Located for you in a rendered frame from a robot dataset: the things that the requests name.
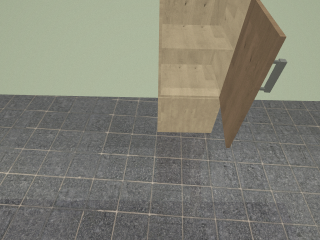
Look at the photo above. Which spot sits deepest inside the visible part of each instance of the handle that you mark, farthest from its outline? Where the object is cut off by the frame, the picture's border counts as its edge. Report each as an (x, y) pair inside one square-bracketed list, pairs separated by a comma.
[(280, 65)]

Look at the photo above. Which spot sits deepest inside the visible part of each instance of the cupboard door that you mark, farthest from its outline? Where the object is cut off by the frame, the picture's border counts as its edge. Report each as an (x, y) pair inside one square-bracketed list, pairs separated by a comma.
[(258, 45)]

